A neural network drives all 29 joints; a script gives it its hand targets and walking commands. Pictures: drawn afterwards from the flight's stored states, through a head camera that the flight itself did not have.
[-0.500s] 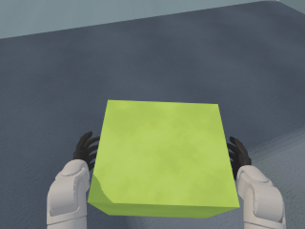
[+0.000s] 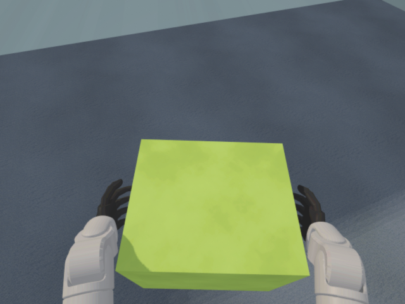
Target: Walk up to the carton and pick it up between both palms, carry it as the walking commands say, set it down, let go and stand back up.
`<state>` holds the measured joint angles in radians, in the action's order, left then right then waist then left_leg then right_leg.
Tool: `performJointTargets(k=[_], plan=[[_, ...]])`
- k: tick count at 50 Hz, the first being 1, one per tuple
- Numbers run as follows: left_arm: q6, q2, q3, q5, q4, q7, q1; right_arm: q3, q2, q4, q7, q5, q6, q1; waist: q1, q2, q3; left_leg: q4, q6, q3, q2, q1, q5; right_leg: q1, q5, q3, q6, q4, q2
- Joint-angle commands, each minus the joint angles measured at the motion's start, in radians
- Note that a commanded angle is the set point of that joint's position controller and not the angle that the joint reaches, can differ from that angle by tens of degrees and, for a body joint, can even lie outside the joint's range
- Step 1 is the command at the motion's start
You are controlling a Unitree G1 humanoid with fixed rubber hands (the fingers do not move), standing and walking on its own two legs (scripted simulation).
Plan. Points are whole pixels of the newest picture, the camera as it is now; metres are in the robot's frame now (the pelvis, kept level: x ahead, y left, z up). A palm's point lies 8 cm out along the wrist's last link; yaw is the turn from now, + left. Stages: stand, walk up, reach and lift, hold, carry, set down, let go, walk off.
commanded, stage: carry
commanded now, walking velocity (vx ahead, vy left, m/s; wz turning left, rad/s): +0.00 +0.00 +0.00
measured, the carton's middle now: (209, 219) +0.29 +0.00 -0.05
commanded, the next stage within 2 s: none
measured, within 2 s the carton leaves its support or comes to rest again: neither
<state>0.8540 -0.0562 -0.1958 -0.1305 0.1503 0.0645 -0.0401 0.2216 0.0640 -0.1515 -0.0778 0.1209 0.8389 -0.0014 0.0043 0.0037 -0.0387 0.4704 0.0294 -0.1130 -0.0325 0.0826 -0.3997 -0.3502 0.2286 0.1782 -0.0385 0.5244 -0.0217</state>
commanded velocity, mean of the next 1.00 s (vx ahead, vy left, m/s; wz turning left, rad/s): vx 0.00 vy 0.00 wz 0.00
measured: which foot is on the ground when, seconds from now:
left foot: down 0.00-0.48, up 0.50-0.62, down 0.64-1.00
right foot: down 0.00-0.28, up 0.30-0.44, down 0.46-0.96, up 0.98-1.00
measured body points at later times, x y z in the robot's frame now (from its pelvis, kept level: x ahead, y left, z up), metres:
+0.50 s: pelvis +0.12 +0.08 -0.04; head +0.12 +0.10 +0.41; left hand +0.38 +0.28 -0.03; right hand +0.38 -0.11 -0.02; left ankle -0.09 +0.10 -0.63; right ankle +0.14 +0.00 -0.74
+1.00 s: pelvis +0.25 +0.17 +0.00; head +0.28 +0.18 +0.45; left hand +0.53 +0.35 +0.00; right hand +0.49 -0.03 -0.01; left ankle +0.22 +0.27 -0.73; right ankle +0.14 +0.04 -0.69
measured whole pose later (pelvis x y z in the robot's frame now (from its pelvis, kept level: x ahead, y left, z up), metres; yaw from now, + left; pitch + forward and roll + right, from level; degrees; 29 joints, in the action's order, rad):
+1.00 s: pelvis +0.25 +0.17 +0.00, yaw -3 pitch +4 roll -1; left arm 0.70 -0.06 -0.21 -0.14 0.00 0.07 -0.05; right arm 0.20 0.05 0.01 -0.04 0.12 0.69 0.01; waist 0.00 0.01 -0.02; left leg 0.57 0.03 -0.04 0.01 0.30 -0.33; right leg -0.31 0.38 0.10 0.03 0.85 -0.08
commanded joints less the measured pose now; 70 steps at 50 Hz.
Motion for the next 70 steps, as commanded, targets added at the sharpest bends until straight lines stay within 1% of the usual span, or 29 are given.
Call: performJointTargets(k=[1,5,9,10,13,15,18,20,21,22,23,25,26,27,28,29,32,35,39,43,45,47,48,54,56,59,61,64,70], plan=[[-0.033,-0.711,0.73,0.274,0.162,0.139,-0.4,-0.665,0.604,-0.18,-0.119,-0.229,-0.023,-0.448,0.009,0.019,-0.365,-0.05,-0.087,0.045,0.132,-0.066,1.042,0.279,-0.547,-0.016,-0.027,0.047,-0.067],[-0.043,-0.706,0.743,0.268,0.141,0.136,-0.429,-0.666,0.575,-0.165,-0.127,-0.238,-0.026,-0.466,0.014,0.035,-0.345,0.083,-0.131,-0.044,0.104,-0.052,1.27,0.313,-0.554,0.009,-0.035,-0.001,-0.027],[-0.053,-0.755,0.75,0.285,0.157,0.138,-0.532,-0.673,0.63,-0.152,-0.142,-0.238,-0.045,-0.491,0.002,-0.183,-0.3,-0.145,-0.126,0.035,0.068,0.401,0.156,0.701,-1.143,-0.193,-0.127,0.04,-0.221],[-0.041,-0.762,0.76,0.294,0.184,0.141,-0.55,-0.678,0.642,-0.169,-0.147,-0.248,-0.037,-0.504,-0.014,-0.136,-0.274,-0.328,-0.107,0.035,0.08,0.279,0.216,0.588,-1.047,-0.124,-0.084,0.061,-0.196],[0.023,-0.736,0.76,0.296,0.149,0.144,-0.508,-0.678,0.654,-0.121,-0.153,-0.256,0.022,-0.502,-0.013,0.247,-0.171,-0.094,-0.048,0.104,0.238,-0.492,1.551,-0.361,0.334,0.056,0.034,0.342,0.016],[0.03,-0.758,0.736,0.278,0.063,0.15,-0.406,-0.664,0.63,-0.106,-0.147,-0.255,0.025,-0.47,-0.016,0.242,-0.184,0.063,-0.06,0.071,0.226,-0.581,1.958,-0.534,0.401,0.122,0.009,0.391,0.117],[-0.042,-0.738,0.69,0.25,0.122,0.128,-0.368,-0.674,0.568,-0.2,-0.157,-0.288,-0.021,-0.501,-0.011,0.248,-0.356,0.146,-0.291,-0.069,0.158,-0.474,2.248,-0.231,0.212,0.24,-0.028,0.25,0.227],[-0.092,-0.657,0.656,0.251,0.123,0.118,-0.529,-0.593,0.527,-0.095,-0.141,-0.247,-0.078,-0.477,0.04,0.285,-0.386,0.496,-0.487,-0.002,0.142,0.153,2.372,0.426,-0.001,0.176,-0.065,-0.132,0.104],[-0.107,-0.663,0.603,0.251,0.066,0.121,-0.479,-0.606,0.557,-0.087,-0.144,-0.248,-0.101,-0.537,0.146,-0.004,-0.568,1.28,-0.493,0.047,0.034,0.488,1.409,0.809,-0.369,-0.172,-0.323,-0.132,-0.242],[-0.117,-0.722,0.618,0.238,0.056,0.114,-0.417,-0.638,0.64,-0.101,-0.155,-0.242,-0.095,-0.473,0.064,-0.491,-0.602,1.747,-0.335,0.326,0.018,0.682,-0.362,0.78,-1.091,-0.654,-0.5,0.019,-0.589],[-0.116,-0.705,0.597,0.171,-0.018,0.115,-0.453,-0.587,0.641,0.012,-0.169,-0.208,-0.109,-0.535,0.051,-0.185,-0.426,1.553,-0.173,0.501,0.102,0.695,-0.439,0.516,-0.951,-0.646,-0.44,0.067,-0.483],[-0.123,-0.726,0.695,0.193,0.159,0.121,-0.598,-0.689,0.721,-0.099,-0.191,-0.259,-0.135,-0.627,0.068,-0.049,-0.106,0.959,-0.009,0.435,0.112,0.664,-0.459,0.117,-0.532,-0.415,-0.202,-0.016,-0.31],[-0.147,-0.736,0.676,0.171,0.034,0.132,-0.564,-0.642,0.676,-0.051,-0.182,-0.2,-0.166,-0.566,0.034,0.002,-0.103,0.513,0.008,0.449,0.216,0.51,-0.378,0.018,-0.172,-0.354,-0.123,-0.005,-0.339],[-0.184,-0.699,0.593,0.15,-0.096,0.141,-0.471,-0.546,0.625,0.039,-0.156,-0.125,-0.215,-0.455,0.004,-0.051,-0.151,0.298,-0.003,0.234,0.151,0.273,-0.168,-0.094,-0.159,-0.188,-0.072,-0.021,-0.303],[-0.185,-0.75,0.74,0.279,0.18,0.142,-0.564,-0.66,0.692,-0.144,-0.137,-0.208,-0.216,-0.492,-0.015,-0.05,-0.253,0.145,-0.034,0.134,0.099,0.153,0.077,-0.028,-0.16,-0.043,-0.043,0.043,-0.25],[-0.16,-0.715,0.726,0.268,0.021,0.142,-0.693,-0.578,0.675,0.084,-0.121,-0.128,-0.198,-0.475,-0.038,0.036,-0.241,0.033,-0.038,0.045,0.052,0.116,0.234,-0.04,-0.05,0.048,-0.021,0.133,-0.171],[-0.129,-0.646,0.739,0.259,0.122,0.145,-0.668,-0.612,0.638,-0.003,-0.114,-0.181,-0.159,-0.551,-0.021,0.48,-0.31,-0.101,0.103,0.456,0.329,0.195,0.791,-0.018,0.417,-0.009,0.095,0.358,0.059],[-0.179,-0.703,0.653,0.214,-0.149,0.17,-0.333,-0.616,0.6,0.005,-0.121,-0.151,-0.207,-0.45,0.008,0.234,-0.274,0.016,0.066,0.356,0.247,0.146,0.901,0.058,0.315,-0.051,0.06,0.196,-0.004],[-0.225,-0.791,0.663,0.233,-0.13,0.164,-0.323,-0.727,0.664,-0.08,-0.135,-0.233,-0.233,-0.526,0.025,0.055,-0.485,0.257,-0.001,0.17,0.157,0.045,1.038,0.265,-0.518,-0.096,0.069,0.163,-0.087],[-0.223,-0.733,0.638,0.232,-0.016,0.165,-0.405,-0.742,0.708,-0.059,-0.142,-0.229,-0.214,-0.495,0.038,-0.337,-0.421,0.099,-0.033,0.006,0.0,0.427,0.164,0.65,-1.171,-0.071,0.012,0.214,-0.156],[-0.209,-0.685,0.624,0.209,-0.008,0.158,-0.386,-0.731,0.714,-0.018,-0.155,-0.238,-0.199,-0.474,0.013,-0.173,-0.442,-0.011,0.013,0.115,0.076,0.05,0.679,0.315,-0.76,-0.047,0.048,0.31,-0.116],[-0.182,-0.708,0.66,0.212,0.011,0.162,-0.413,-0.726,0.711,-0.034,-0.16,-0.251,-0.188,-0.456,-0.008,0.209,-0.4,0.119,0.152,0.322,0.308,-0.353,1.645,-0.235,0.335,-0.071,0.073,0.467,0.027],[-0.188,-0.713,0.659,0.204,0.014,0.17,-0.424,-0.713,0.695,-0.042,-0.158,-0.231,-0.195,-0.452,-0.008,0.195,-0.362,0.11,0.17,0.299,0.321,-0.366,1.657,-0.298,0.381,-0.101,0.051,0.383,0.014],[-0.195,-0.716,0.676,0.229,-0.022,0.168,-0.465,-0.674,0.621,-0.029,-0.13,-0.173,-0.201,-0.447,0.008,0.194,-0.359,0.079,0.026,0.105,0.206,-0.001,0.844,0.176,-0.156,-0.07,0.038,-0.086,-0.023],[-0.181,-0.742,0.709,0.267,0.018,0.169,-0.438,-0.714,0.638,-0.089,-0.13,-0.2,-0.181,-0.456,-0.003,-0.029,-0.461,0.182,-0.028,0.046,0.093,0.109,0.227,0.327,-0.71,-0.274,-0.047,-0.022,-0.212],[-0.115,-0.727,0.714,0.259,0.067,0.167,-0.456,-0.757,0.658,-0.141,-0.141,-0.231,-0.12,-0.505,-0.007,-0.161,-0.367,-0.021,0.0,0.067,0.052,0.065,-0.171,0.151,-0.263,-0.276,-0.055,-0.156,-0.265],[-0.111,-0.659,0.613,0.183,-0.049,0.17,-0.447,-0.705,0.656,-0.04,-0.146,-0.191,-0.111,-0.543,0.003,-0.147,-0.276,-0.095,-0.007,0.102,0.096,0.054,0.037,0.123,-0.122,-0.247,-0.013,-0.155,-0.211],[-0.134,-0.649,0.587,0.159,-0.137,0.172,-0.476,-0.644,0.636,0.07,-0.158,-0.166,-0.132,-0.568,0.007,-0.065,-0.284,-0.004,-0.02,0.136,0.147,0.113,0.433,0.237,-0.47,-0.153,0.004,-0.012,-0.168],[-0.14,-0.775,0.605,0.192,-0.119,0.176,-0.51,-0.659,0.681,0.038,-0.175,-0.217,-0.146,-0.628,0.011,0.015,-0.351,-0.01,-0.024,0.123,0.15,0.053,0.648,0.234,-0.517,-0.111,0.011,0.029,-0.155]])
